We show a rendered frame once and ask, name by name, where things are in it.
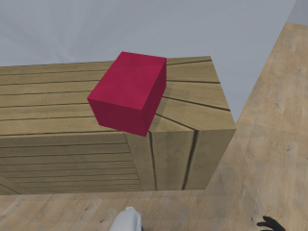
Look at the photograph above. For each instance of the pedestal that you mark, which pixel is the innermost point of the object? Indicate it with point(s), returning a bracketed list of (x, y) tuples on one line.
[(51, 141)]

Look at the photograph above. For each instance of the left robot thigh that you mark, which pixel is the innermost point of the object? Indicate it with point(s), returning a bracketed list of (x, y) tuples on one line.
[(127, 220)]

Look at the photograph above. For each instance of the left robot shin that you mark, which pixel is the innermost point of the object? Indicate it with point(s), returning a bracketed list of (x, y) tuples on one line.
[(129, 208)]

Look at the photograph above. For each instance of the carton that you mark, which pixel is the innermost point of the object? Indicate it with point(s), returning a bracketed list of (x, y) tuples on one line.
[(128, 95)]

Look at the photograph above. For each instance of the right robot hand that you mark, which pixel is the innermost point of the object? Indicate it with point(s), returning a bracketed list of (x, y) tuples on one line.
[(270, 223)]

